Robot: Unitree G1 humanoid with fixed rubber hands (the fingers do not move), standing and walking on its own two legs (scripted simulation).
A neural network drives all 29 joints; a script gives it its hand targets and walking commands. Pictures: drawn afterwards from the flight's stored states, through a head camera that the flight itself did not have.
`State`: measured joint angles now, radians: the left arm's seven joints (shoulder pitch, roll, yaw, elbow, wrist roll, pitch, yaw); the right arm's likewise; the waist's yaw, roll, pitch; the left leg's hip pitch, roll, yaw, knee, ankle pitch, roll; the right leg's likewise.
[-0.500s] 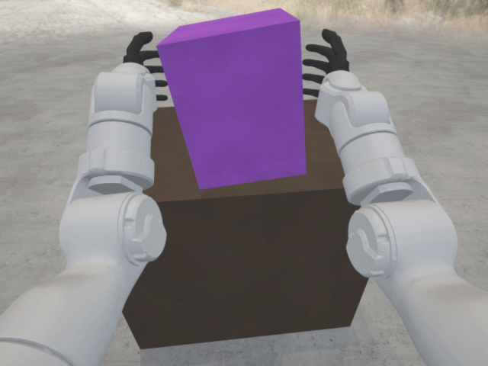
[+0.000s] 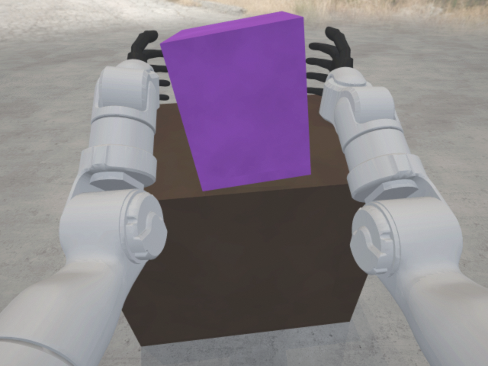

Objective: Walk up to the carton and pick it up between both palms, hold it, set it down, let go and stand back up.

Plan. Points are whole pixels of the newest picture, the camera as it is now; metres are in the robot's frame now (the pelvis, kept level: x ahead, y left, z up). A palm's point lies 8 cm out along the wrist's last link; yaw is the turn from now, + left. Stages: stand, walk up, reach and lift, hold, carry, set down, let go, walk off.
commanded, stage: hold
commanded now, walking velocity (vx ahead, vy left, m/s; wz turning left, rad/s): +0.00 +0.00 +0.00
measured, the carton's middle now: (243, 98) +0.51 +0.00 +0.27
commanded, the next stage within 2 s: none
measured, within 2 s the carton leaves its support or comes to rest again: neither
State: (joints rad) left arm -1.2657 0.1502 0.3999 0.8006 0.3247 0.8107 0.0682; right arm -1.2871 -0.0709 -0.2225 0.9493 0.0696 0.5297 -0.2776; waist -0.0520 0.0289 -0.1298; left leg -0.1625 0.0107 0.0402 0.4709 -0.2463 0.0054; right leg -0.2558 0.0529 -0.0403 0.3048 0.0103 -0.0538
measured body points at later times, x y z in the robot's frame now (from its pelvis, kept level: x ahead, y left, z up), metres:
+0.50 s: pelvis +0.00 +0.00 +0.00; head -0.08 -0.01 +0.44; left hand +0.40 +0.16 +0.35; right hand +0.40 -0.13 +0.35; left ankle +0.01 +0.12 -0.74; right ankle +0.12 -0.08 -0.74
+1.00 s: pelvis +0.01 +0.01 +0.00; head -0.08 +0.00 +0.44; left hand +0.41 +0.16 +0.35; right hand +0.40 -0.13 +0.36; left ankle +0.01 +0.12 -0.74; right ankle +0.12 -0.08 -0.74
